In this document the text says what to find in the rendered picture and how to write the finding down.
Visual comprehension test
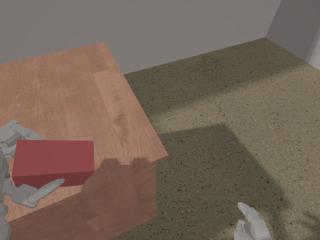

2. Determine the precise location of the right robot hand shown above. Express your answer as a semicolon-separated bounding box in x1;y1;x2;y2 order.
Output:
233;202;272;240

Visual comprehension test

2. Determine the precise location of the sponge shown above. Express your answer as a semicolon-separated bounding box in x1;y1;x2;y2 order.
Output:
12;140;95;189

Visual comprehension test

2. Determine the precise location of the table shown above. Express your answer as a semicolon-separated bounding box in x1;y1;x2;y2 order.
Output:
0;42;169;240

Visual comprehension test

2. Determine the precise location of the left robot hand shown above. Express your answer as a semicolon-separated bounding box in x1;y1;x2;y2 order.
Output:
0;119;65;209

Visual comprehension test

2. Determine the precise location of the left robot forearm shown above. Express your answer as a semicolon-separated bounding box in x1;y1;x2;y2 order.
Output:
0;202;11;240

